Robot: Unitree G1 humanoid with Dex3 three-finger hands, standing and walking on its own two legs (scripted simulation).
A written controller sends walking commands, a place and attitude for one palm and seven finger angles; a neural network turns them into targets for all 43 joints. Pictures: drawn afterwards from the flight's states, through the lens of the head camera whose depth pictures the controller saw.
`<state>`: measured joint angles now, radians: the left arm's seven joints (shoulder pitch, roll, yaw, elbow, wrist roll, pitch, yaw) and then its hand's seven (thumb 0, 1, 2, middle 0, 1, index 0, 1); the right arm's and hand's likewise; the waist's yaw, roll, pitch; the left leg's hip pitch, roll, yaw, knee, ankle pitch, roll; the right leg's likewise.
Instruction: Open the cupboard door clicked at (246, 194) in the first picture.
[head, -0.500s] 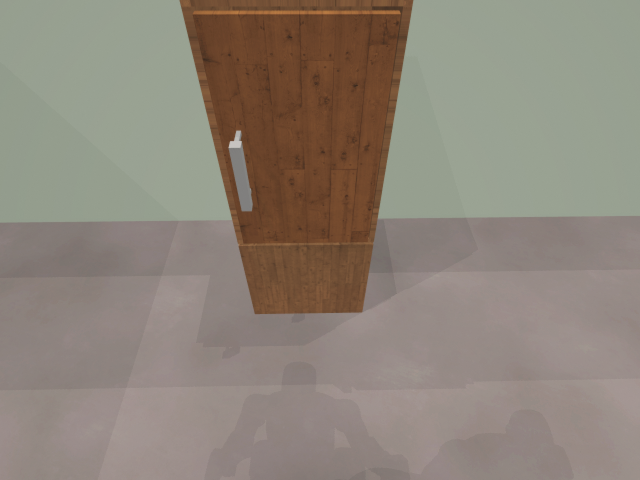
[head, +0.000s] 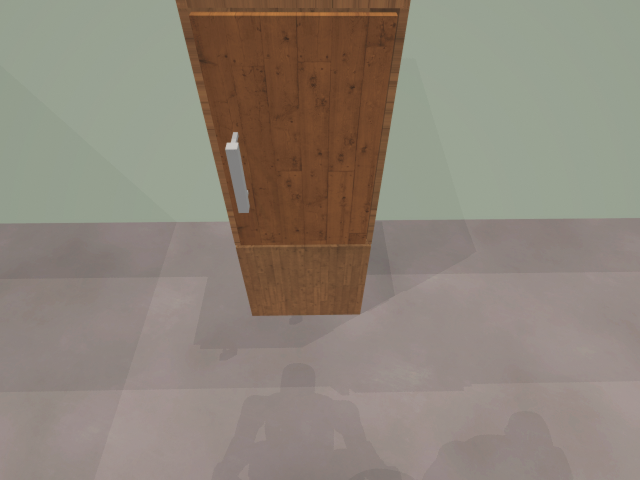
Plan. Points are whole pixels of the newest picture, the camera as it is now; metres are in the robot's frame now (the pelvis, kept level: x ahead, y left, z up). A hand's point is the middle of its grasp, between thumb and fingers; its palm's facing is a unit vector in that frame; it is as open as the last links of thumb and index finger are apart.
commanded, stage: look at it before walking up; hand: left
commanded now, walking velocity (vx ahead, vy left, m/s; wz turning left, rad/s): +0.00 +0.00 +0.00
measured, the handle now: (239, 173) +0.73 +0.22 -0.07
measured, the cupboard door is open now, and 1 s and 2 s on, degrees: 0 0 0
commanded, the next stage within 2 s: take the last steps up to it in 0.34 s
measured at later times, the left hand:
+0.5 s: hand out of the picture -0.02 +0.18 -0.18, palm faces +0.03 -0.98 -0.21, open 7.4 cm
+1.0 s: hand out of the picture +0.09 +0.18 -0.18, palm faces +0.06 -0.98 -0.21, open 7.3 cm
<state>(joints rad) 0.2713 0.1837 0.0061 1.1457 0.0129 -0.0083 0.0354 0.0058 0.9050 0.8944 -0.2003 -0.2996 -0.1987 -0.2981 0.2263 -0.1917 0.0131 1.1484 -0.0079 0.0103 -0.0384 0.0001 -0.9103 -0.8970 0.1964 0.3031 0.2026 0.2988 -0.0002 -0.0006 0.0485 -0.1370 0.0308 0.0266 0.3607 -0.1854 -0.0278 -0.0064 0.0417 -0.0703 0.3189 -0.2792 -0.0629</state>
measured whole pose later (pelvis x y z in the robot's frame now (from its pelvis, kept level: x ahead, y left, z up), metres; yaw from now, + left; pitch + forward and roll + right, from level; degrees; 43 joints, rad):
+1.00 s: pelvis +0.07 +0.00 -0.01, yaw +2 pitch -2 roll +1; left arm 0.25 0.16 0.06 1.07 0.03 0.01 0.00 0.01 0.92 0.89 -0.20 -0.30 -0.20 -0.30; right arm 0.46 -0.10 0.00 1.18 -0.03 -0.02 -0.04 0.00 -0.91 -0.90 0.20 0.30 0.20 0.30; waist -0.03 0.01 0.07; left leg -0.08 0.04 0.05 0.44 -0.34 -0.02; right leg -0.38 -0.05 -0.07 0.78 -0.38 -0.03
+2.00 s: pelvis +0.12 +0.03 -0.01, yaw +0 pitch -2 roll +0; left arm 0.23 0.22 0.00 0.93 0.02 0.02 0.03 0.01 0.91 0.89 -0.20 -0.30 -0.20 -0.30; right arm 0.27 -0.19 0.00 0.94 -0.02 0.02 -0.01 0.00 -0.92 -0.90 0.20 0.30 0.20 0.30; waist 0.00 0.01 0.02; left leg -0.22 -0.04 0.08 0.53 -0.28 0.07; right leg -0.25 -0.05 -0.01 0.54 -0.25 0.01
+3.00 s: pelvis +0.16 +0.00 -0.02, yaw +2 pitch +3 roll +1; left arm 0.40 0.16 0.08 0.23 -0.13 -0.11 0.06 0.02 0.87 0.88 -0.20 -0.33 -0.20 -0.33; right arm 0.32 -0.19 -0.02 0.83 0.01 -0.23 -0.04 0.01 -0.91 -0.90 0.20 0.30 0.20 0.30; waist -0.02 -0.01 -0.05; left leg -0.30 -0.04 0.04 0.59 -0.34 0.03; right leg -0.34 -0.05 -0.05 0.64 -0.36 0.00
